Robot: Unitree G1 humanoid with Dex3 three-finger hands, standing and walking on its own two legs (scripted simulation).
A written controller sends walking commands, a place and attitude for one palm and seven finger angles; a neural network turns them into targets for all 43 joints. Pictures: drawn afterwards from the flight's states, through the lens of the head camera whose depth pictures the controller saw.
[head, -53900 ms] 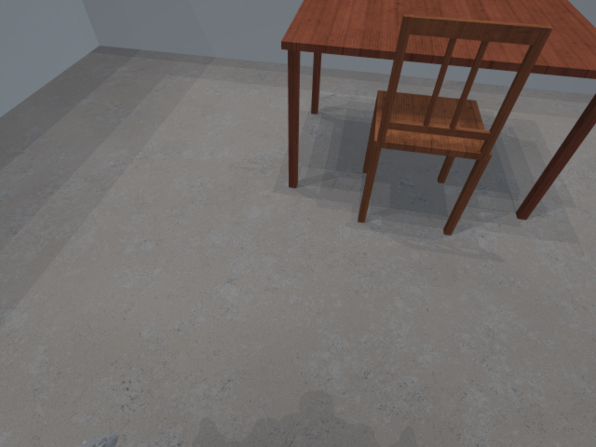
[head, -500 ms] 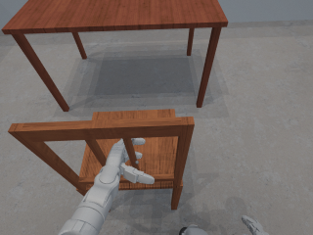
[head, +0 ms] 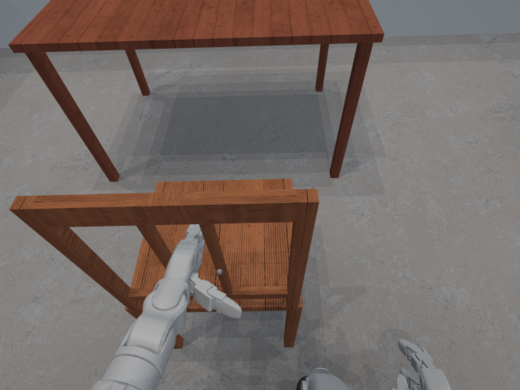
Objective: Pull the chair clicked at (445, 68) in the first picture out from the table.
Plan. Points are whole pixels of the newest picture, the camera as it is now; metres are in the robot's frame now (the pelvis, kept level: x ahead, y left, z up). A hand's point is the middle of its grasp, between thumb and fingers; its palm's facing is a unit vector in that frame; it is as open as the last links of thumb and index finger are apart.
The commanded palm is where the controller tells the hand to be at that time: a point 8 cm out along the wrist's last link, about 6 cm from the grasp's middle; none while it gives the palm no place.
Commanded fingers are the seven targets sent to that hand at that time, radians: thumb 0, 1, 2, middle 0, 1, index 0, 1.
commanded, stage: draw the fingers out of the gap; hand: left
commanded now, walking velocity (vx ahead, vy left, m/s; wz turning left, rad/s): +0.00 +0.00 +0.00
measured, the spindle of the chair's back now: (169, 262) +0.34 +0.17 -0.06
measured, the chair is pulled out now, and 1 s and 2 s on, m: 0.60 0.60 0.60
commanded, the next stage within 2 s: draw the hand back to the body in 0.66 s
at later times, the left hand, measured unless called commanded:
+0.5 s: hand (211, 333) +0.21 +0.08 -0.03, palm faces -0.17 -0.98 -0.12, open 17.5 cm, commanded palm +0.20 +0.13 -0.01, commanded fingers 0.00 -0.55 0.20 0.00 0.00 0.00 0.00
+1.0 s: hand (174, 335) +0.20 +0.11 +0.04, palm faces +0.05 -1.00 +0.02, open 17.5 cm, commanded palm +0.16 +0.17 +0.04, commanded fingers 0.00 -0.55 0.20 0.00 0.00 0.00 0.00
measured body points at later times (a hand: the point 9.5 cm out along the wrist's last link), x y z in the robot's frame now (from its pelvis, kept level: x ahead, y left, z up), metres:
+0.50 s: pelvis +0.01 +0.00 -0.01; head +0.04 -0.02 +0.44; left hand +0.22 +0.13 -0.01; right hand +0.20 -0.23 -0.09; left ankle -0.07 +0.14 -0.71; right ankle +0.10 -0.11 -0.71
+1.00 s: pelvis +0.00 +0.01 -0.05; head +0.05 +0.01 +0.40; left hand +0.19 +0.17 +0.04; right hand +0.19 -0.21 -0.12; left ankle -0.07 +0.14 -0.71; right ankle +0.10 -0.11 -0.71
